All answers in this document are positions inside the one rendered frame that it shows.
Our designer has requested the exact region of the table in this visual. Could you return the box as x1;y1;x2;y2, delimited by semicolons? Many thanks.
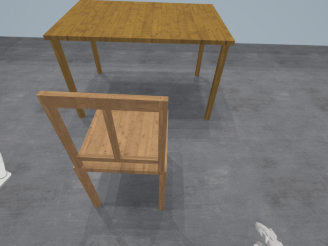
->
43;0;235;120

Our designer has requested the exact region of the right robot hand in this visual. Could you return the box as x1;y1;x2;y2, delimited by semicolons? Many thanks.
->
254;222;283;246

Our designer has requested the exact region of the chair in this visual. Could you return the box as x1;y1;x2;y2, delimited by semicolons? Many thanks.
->
36;91;168;210

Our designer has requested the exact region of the left robot hand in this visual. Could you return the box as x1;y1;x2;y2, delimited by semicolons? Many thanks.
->
0;153;11;189

